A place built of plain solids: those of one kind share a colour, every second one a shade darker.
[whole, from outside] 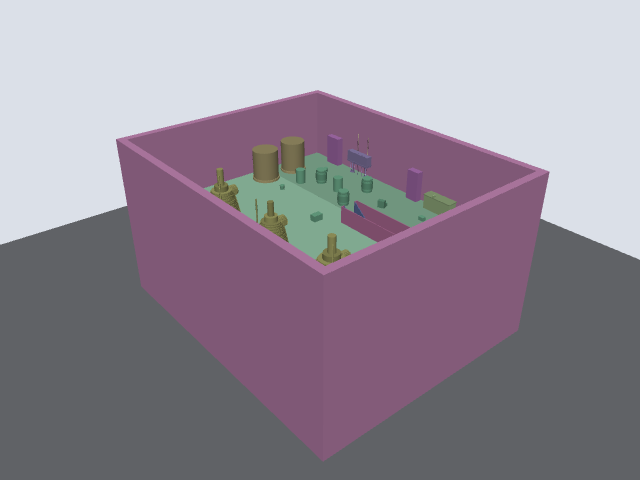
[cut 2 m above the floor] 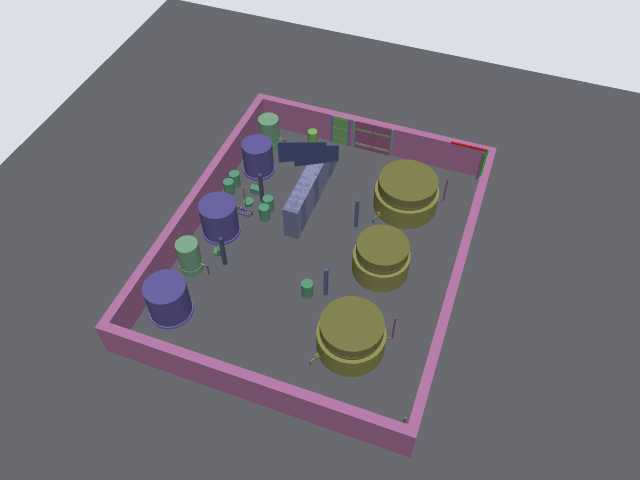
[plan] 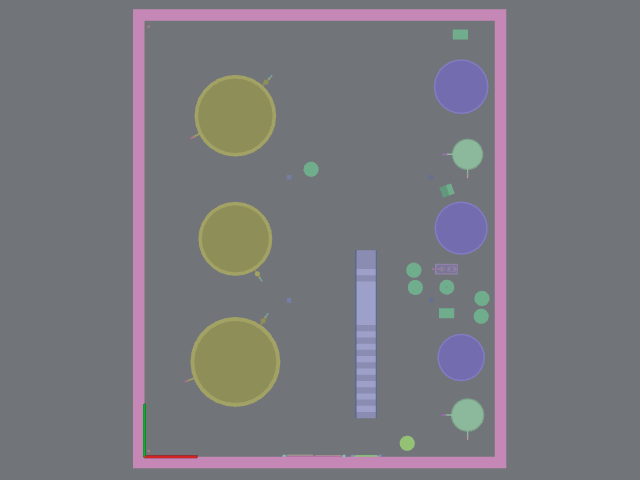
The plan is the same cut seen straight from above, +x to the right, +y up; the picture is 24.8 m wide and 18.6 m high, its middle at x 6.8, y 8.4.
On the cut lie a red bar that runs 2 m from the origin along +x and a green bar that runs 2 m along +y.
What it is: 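The still house of a malt distillery; one whitewashed hall 13.6 x 16.9 m, 9.8 m high, 3 copper pot stills in a row, an operating floor 5.52 m up, one steep steel stair free in the room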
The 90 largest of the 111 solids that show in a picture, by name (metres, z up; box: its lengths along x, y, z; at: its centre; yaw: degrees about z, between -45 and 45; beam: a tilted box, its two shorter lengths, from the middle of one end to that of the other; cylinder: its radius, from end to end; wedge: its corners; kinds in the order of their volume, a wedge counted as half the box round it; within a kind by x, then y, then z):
{
 "wall_1": {"box": [0.45, 17.79, 9.84], "at": [-0.23, 8.45, 4.87]},
 "wall_2": {"box": [14.47, 0.45, 9.84], "at": [6.79, -0.23, 4.87]},
 "wall_3": {"box": [14.47, 0.45, 9.84], "at": [6.79, 17.11, 4.87]},
 "wall_4": {"box": [0.45, 17.79, 9.84], "at": [13.79, 8.45, 4.87]},
 "still_1": {"cylinder": 1.74, "from": [3.52, 3.67, -0.05], "to": [3.52, 3.67, 1.22]},
 "still_2": {"cylinder": 1.54, "from": [3.52, 3.67, 1.22], "to": [3.52, 3.67, 1.37]},
 "still_3": {"cylinder": 1.59, "from": [3.52, 3.67, 1.37], "to": [3.52, 3.67, 1.5]},
 "still_4": {"cylinder": 1.59, "from": [3.52, 3.67, 1.5], "to": [3.52, 3.67, 4.17]},
 "still_5": {"cylinder": 0.43, "from": [3.52, 3.67, 7.02], "to": [3.52, 3.67, 7.32]},
 "still_6": {"cylinder": 0.2, "from": [3.52, 3.67, 7.32], "to": [3.52, 3.67, 8.21]},
 "still_7": {"cylinder": 1.43, "from": [3.52, 8.45, -0.05], "to": [3.52, 8.45, 1.22]},
 "still_8": {"cylinder": 1.27, "from": [3.52, 8.45, 1.21], "to": [3.52, 8.45, 1.4]},
 "still_9": {"cylinder": 1.3, "from": [3.52, 8.45, 1.4], "to": [3.52, 8.45, 1.5]},
 "still_10": {"cylinder": 1.3, "from": [3.52, 8.45, 1.5], "to": [3.52, 8.45, 4.17]},
 "still_11": {"cylinder": 0.35, "from": [3.52, 8.45, 7.02], "to": [3.52, 8.45, 7.32]},
 "still_12": {"cylinder": 1.58, "from": [3.52, 13.21, -0.05], "to": [3.52, 13.21, 1.21]},
 "still_13": {"cylinder": 1.4, "from": [3.52, 13.21, 1.2], "to": [3.52, 13.21, 1.37]},
 "still_14": {"cylinder": 1.45, "from": [3.52, 13.21, 1.37], "to": [3.52, 13.21, 1.5]},
 "still_15": {"cylinder": 1.44, "from": [3.52, 13.21, 1.5], "to": [3.52, 13.21, 4.17]},
 "still_16": {"cylinder": 0.39, "from": [3.52, 13.21, 7.02], "to": [3.52, 13.21, 7.32]},
 "still_17": {"cylinder": 0.19, "from": [3.52, 13.21, 7.32], "to": [3.52, 13.21, 8.27]},
 "upper_floor_1": {"box": [8.06, 16.91, 0.3], "at": [4.02, 8.45, 5.37]},
 "upper_floor_2": {"box": [1.09, 8.9, 0.3], "at": [8.59, 12.45, 5.37]},
 "upper_floor_3": {"box": [4.46, 16.91, 0.3], "at": [11.35, 8.45, 5.37]},
 "stair_steps_1": {"box": [0.83, 0.72, 0.25], "at": [8.59, 1.85, 0.07]},
 "stair_steps_2": {"box": [0.83, 0.72, 0.44], "at": [8.59, 2.09, 0.17]},
 "stair_steps_3": {"box": [0.83, 0.72, 0.64], "at": [8.59, 2.33, 0.27]},
 "stair_steps_4": {"box": [0.83, 0.72, 0.84], "at": [8.59, 2.57, 0.37]},
 "stair_steps_5": {"box": [0.83, 0.72, 1.03], "at": [8.59, 2.82, 0.47]},
 "stair_steps_6": {"box": [0.83, 0.72, 1.23], "at": [8.59, 3.06, 0.57]},
 "stair_steps_7": {"box": [0.83, 0.72, 1.43], "at": [8.59, 3.3, 0.66]},
 "stair_steps_8": {"box": [0.83, 0.72, 1.63], "at": [8.59, 3.54, 0.76]},
 "stair_steps_9": {"box": [0.83, 0.72, 1.82], "at": [8.59, 3.78, 0.86]},
 "stair_steps_10": {"box": [0.83, 0.72, 2.02], "at": [8.59, 4.02, 0.96]},
 "stair_steps_11": {"box": [0.83, 0.72, 2.22], "at": [8.59, 4.26, 1.06]},
 "stair_steps_12": {"box": [0.83, 0.72, 2.41], "at": [8.59, 4.5, 1.16]},
 "stair_steps_13": {"box": [0.83, 0.72, 2.61], "at": [8.59, 4.74, 1.26]},
 "stair_steps_14": {"box": [0.83, 0.72, 2.81], "at": [8.59, 4.98, 1.35]},
 "stair_steps_15": {"box": [0.83, 0.72, 3.0], "at": [8.59, 5.23, 1.45]},
 "stair_steps_16": {"box": [0.83, 0.72, 3.2], "at": [8.59, 5.47, 1.55]},
 "stair_steps_17": {"box": [0.83, 0.72, 3.6], "at": [8.59, 5.95, 1.75]},
 "stair_steps_18": {"box": [0.83, 0.72, 3.79], "at": [8.59, 6.19, 1.85]},
 "stair_steps_19": {"box": [0.83, 0.72, 3.99], "at": [8.59, 6.43, 1.95]},
 "stair_steps_20": {"box": [0.83, 0.72, 4.38], "at": [8.59, 6.91, 2.14]},
 "stair_steps_21": {"box": [0.83, 0.72, 4.58], "at": [8.59, 7.15, 2.24]},
 "stair_steps_22": {"box": [0.83, 0.72, 4.78], "at": [8.59, 7.39, 2.34]},
 "stair_steps_23": {"box": [0.83, 0.72, 4.97], "at": [8.59, 7.64, 2.44]},
 "stair_steps_24": {"box": [0.83, 0.48, 5.17], "at": [8.59, 7.75, 2.54]},
 "stair_steps_25": {"box": [0.83, 0.24, 5.37], "at": [8.59, 7.88, 2.63]},
 "receiver_1": {"cylinder": 0.92, "from": [12.27, 3.85, -0.05], "to": [12.27, 3.85, 0.14]},
 "receiver_2": {"cylinder": 0.86, "from": [12.27, 3.85, 0.14], "to": [12.27, 3.85, 2.37]},
 "receiver_3": {"cylinder": 1.03, "from": [12.27, 8.86, -0.05], "to": [12.27, 8.86, 0.14]},
 "receiver_4": {"cylinder": 0.97, "from": [12.27, 8.86, 0.14], "to": [12.27, 8.86, 2.56]},
 "receiver_5": {"cylinder": 1.06, "from": [12.27, 14.34, -0.05], "to": [12.27, 14.34, 0.14]},
 "receiver_6": {"cylinder": 1.0, "from": [12.27, 14.34, 0.14], "to": [12.27, 14.34, 2.29]},
 "charger_1": {"cylinder": 0.86, "from": [8.31, 15.69, 5.47], "to": [8.31, 15.69, 5.66]},
 "charger_2": {"cylinder": 0.8, "from": [8.31, 15.69, 5.66], "to": [8.31, 15.69, 7.48]},
 "charger_3": {"cylinder": 0.82, "from": [10.5, 15.69, 5.47], "to": [10.5, 15.69, 5.66]},
 "charger_4": {"cylinder": 0.76, "from": [10.5, 15.69, 5.66], "to": [10.5, 15.69, 7.51]},
 "condenser_1": {"cylinder": 0.6, "from": [12.52, 1.62, 0.5], "to": [12.52, 1.62, 3.81]},
 "condenser_2": {"cylinder": 0.55, "from": [12.52, 11.72, -0.05], "to": [12.52, 11.72, 0.45]},
 "condenser_3": {"cylinder": 0.56, "from": [12.52, 11.72, 0.5], "to": [12.52, 11.72, 3.81]},
 "piece_1": {"cylinder": 0.29, "from": [6.45, 11.14, -0.05], "to": [6.45, 11.14, 0.88]},
 "piece_2": {"box": [0.59, 0.39, 0.41], "at": [7.14, 9.18, 5.67]},
 "piece_3": {"cylinder": 0.29, "from": [9.59, 13.74, 5.47], "to": [9.59, 13.74, 6.4]},
 "piece_4": {"cylinder": 0.35, "from": [9.61, 9.68, 5.76], "to": [9.61, 9.68, 6.15]},
 "piece_5": {"cylinder": 0.29, "from": [10.44, 7.23, -0.05], "to": [10.44, 7.23, 0.88]},
 "piece_6": {"cylinder": 0.29, "from": [10.5, 6.56, -0.05], "to": [10.5, 6.56, 0.88]},
 "piece_7": {"cylinder": 0.29, "from": [10.6, 11.29, 5.47], "to": [10.6, 11.29, 6.4]},
 "piece_8": {"cylinder": 0.35, "from": [10.61, 12.9, 5.76], "to": [10.61, 12.9, 6.15]},
 "piece_9": {"box": [0.59, 0.39, 0.41], "at": [11.7, 5.56, 0.15]},
 "piece_10": {"cylinder": 0.35, "from": [11.91, 10.08, 5.76], "to": [11.91, 10.08, 6.15]},
 "piece_11": {"box": [0.59, 0.39, 0.41], "at": [12.24, 16.36, 0.15]},
 "piece_12": {"cylinder": 0.29, "from": [13.05, 5.44, -0.05], "to": [13.05, 5.44, 0.88]},
 "piece_13": {"cylinder": 0.29, "from": [13.08, 6.14, -0.05], "to": [13.08, 6.14, 0.88]},
 "stair_rail_1": {"wedge": [[8.17, 1.49, -0.05], [8.17, 1.49, 1.17], [8.17, 8.02, 5.29], [8.17, 8.02, 6.5], [8.21, 1.49, -0.05], [8.21, 1.49, 1.17], [8.21, 8.02, 5.29], [8.21, 8.02, 6.5]]},
 "stair_rail_2": {"wedge": [[8.96, 1.49, -0.05], [8.96, 1.49, 1.17], [8.96, 8.02, 5.29], [8.96, 8.02, 6.5], [9.0, 1.49, -0.05], [9.0, 1.49, 1.17], [9.0, 8.02, 5.29], [9.0, 8.02, 6.5]]},
 "cabinet_1": {"box": [0.42, 0.82, 1.9], "at": [13.3, 7.51, 6.42]},
 "cabinet_2": {"box": [0.42, 1.08, 1.9], "at": [13.3, 14.72, 6.42]},
 "bench_1": {"box": [0.6, 1.87, 0.89], "at": [13.18, 5.4, 5.91]},
 "column_1": {"box": [0.18, 0.18, 4.91], "at": [5.6, 6.06, 2.4]},
 "column_2": {"box": [0.18, 0.18, 4.91], "at": [5.6, 10.83, 2.4]},
 "column_3": {"box": [0.18, 0.18, 4.91], "at": [11.1, 6.06, 2.4]},
 "column_4": {"box": [0.18, 0.18, 4.91], "at": [11.1, 10.83, 2.4]},
 "well_rail_1": {"box": [0.04, 6.75, 1.05], "at": [8.02, 4.69, 5.99]},
 "well_rail_2": {"box": [0.04, 6.75, 1.05], "at": [9.15, 4.69, 5.99]},
 "safe_1": {"box": [0.39, 1.81, 0.61], "at": [13.24, 12.25, 6.67]},
 "loading_door_leaves_1": {"box": [2.2, 0.07, 2.75], "at": [6.57, 0.01, 1.32]},
 "foot_1": {"cylinder": 0.29, "from": [10.18, 0.52, -0.05], "to": [10.18, 0.52, 0.88]},
 "foot_door_leaves_1": {"box": [0.95, 0.07, 2.1], "at": [8.59, 0.01, 1.0]}
}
